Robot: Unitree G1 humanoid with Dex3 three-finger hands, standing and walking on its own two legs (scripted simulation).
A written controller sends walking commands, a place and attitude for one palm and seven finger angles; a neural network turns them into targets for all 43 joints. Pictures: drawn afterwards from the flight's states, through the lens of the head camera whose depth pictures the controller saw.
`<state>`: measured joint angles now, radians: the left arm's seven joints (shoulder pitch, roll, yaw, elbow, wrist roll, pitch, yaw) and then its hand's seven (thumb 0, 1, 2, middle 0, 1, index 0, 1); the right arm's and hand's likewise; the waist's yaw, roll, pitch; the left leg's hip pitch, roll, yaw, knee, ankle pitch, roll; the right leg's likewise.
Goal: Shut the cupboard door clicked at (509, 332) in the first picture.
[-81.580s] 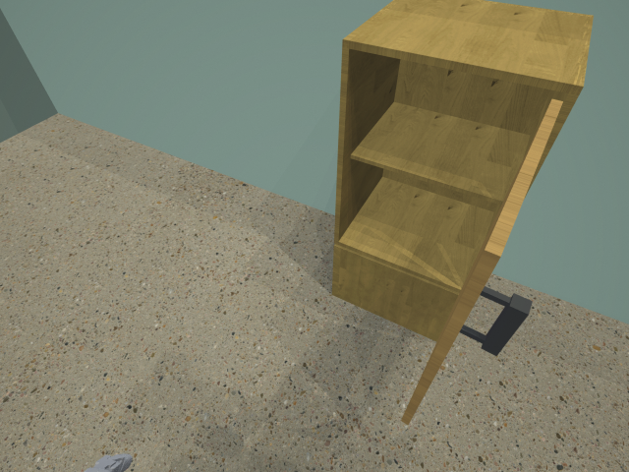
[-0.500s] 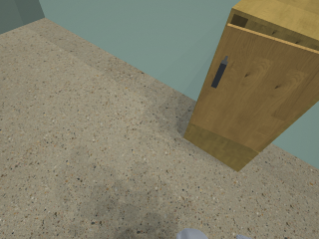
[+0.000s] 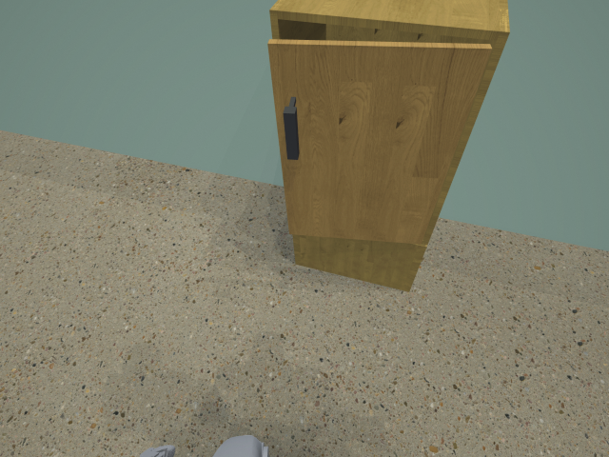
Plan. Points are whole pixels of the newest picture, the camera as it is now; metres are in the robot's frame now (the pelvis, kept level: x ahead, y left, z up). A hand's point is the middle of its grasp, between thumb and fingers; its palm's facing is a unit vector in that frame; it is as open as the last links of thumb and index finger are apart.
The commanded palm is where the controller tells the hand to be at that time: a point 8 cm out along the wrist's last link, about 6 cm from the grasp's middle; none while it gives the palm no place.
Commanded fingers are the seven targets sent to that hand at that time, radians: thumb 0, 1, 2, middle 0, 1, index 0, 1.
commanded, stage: turn to face it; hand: left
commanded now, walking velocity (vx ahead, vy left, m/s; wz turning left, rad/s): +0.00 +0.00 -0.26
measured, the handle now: (293, 128) +0.75 +0.05 -0.02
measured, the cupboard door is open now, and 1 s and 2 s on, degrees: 10 10 10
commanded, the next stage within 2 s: take the last steps up to it in 0.12 s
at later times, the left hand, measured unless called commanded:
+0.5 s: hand out of the picture +0.10 +0.23 -0.17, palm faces -0.14 -0.97 -0.19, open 7.4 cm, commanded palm none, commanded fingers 0.00 0.90 0.90 -0.20 -0.30 -0.20 -0.30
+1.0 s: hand (250, 436) +0.18 +0.10 -0.18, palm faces -0.13 -0.98 -0.17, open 7.3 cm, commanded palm none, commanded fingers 0.00 0.90 0.90 -0.20 -0.30 -0.20 -0.30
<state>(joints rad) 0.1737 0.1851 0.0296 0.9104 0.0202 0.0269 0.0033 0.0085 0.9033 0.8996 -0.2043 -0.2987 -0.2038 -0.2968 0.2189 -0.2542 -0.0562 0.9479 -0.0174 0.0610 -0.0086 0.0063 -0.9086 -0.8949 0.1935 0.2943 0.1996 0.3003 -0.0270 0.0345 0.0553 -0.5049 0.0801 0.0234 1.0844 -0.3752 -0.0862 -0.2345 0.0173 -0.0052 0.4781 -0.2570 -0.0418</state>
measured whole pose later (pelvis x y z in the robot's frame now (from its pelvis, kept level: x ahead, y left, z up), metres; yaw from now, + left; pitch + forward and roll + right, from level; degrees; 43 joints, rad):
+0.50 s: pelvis +0.02 +0.03 +0.01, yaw -10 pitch +1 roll -2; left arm 0.24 0.25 0.08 1.00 0.04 0.07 -0.04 0.01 0.91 0.90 -0.20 -0.30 -0.20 -0.30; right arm 0.31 -0.17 -0.02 0.98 -0.04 -0.02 -0.03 0.00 -0.90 -0.89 0.20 0.30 0.21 0.30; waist -0.01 -0.02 0.02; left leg -0.16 0.08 0.13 0.39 -0.24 0.00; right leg -0.46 -0.03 0.00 1.01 -0.34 0.01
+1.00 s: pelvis +0.15 -0.07 +0.00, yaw -9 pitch +0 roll -2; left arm 0.29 0.17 0.03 1.09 0.03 -0.05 0.00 0.00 0.93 0.90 -0.20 -0.30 -0.20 -0.30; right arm 0.23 -0.18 -0.05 1.01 -0.03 -0.01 0.02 0.00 -0.91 -0.90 0.19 0.29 0.20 0.30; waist -0.01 0.01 0.03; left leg -0.49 0.08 0.09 0.76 -0.27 -0.01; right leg -0.04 0.03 -0.13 0.34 -0.30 -0.05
